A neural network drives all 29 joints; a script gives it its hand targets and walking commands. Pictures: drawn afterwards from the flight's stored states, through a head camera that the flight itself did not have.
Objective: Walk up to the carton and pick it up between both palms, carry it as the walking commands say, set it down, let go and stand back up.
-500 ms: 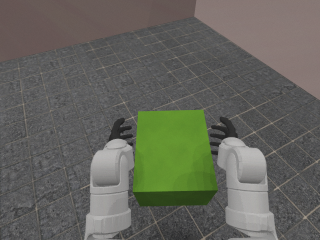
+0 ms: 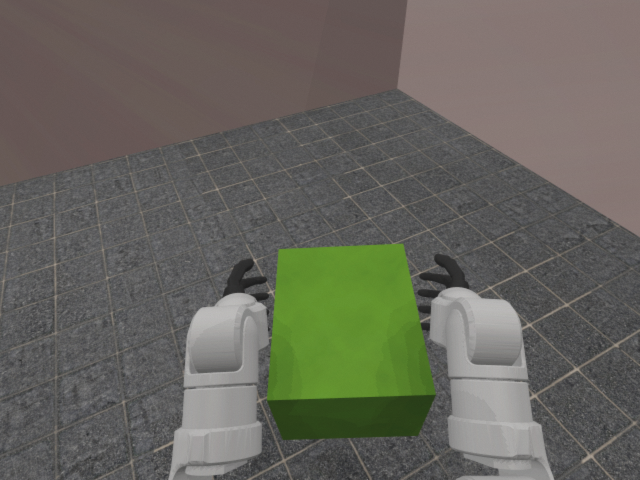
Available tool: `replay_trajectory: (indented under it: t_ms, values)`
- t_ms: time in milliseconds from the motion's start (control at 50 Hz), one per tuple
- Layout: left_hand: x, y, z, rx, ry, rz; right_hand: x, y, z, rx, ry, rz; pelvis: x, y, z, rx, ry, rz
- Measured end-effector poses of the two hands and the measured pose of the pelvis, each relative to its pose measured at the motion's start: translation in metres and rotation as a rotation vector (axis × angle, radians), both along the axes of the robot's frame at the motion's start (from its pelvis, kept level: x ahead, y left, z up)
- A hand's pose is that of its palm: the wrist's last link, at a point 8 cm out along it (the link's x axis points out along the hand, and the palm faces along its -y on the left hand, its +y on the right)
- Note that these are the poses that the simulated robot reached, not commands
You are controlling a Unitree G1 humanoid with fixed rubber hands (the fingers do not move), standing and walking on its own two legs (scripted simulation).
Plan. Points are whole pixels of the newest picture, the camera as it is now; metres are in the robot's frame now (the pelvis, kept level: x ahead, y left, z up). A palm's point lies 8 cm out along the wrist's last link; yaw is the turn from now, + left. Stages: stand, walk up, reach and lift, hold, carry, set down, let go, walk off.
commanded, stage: carry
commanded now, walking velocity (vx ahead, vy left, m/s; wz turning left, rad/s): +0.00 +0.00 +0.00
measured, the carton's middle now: (345, 338) +0.32 +0.00 +0.00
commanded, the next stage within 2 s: none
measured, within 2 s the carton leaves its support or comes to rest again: neither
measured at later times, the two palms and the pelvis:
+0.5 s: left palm (225, 316) +0.30 +0.15 +0.09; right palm (440, 317) +0.30 -0.11 +0.09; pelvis +0.00 +0.02 +0.00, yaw +0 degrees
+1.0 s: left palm (213, 328) +0.28 +0.16 +0.09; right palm (434, 328) +0.28 -0.10 +0.09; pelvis -0.01 +0.03 +0.00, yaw +0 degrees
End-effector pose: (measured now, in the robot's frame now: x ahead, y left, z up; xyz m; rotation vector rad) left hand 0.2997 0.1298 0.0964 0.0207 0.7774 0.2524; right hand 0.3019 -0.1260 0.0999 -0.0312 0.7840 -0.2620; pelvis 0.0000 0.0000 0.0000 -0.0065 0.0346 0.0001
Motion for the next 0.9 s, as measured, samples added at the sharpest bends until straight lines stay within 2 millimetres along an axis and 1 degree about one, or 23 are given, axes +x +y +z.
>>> replay_trajectory:
  t_ms: [100,220,380,660,900]
  values:
    - [0.006,0.008,0.001,0.004,0.004,0.01,0.007,0.008,-0.001,-0.002,0.004,0.015,0.01,0.006,-0.001,-0.004,-0.003,0.002]
    - [0.009,0.01,-0.002,0.013,0.013,-0.007,0.006,0.01,-0.007,0.001,0.014,0.004,0.012,0.013,-0.003,-0.006,-0.007,0.001]
    - [0.006,0.012,-0.006,0.018,0.015,-0.024,0.0,0.012,-0.011,0.002,0.015,-0.011,0.008,0.019,-0.003,-0.005,-0.011,-0.002]
    - [-0.007,0.022,-0.004,0.02,0.003,-0.013,-0.01,0.022,-0.009,-0.001,0.004,0.006,-0.003,0.025,-0.002,-0.004,-0.017,0.001]
    - [-0.014,0.026,-0.004,0.021,-0.001,-0.014,-0.018,0.026,-0.01,-0.004,0.001,0.008,-0.01,0.028,-0.003,-0.003,-0.018,0.003]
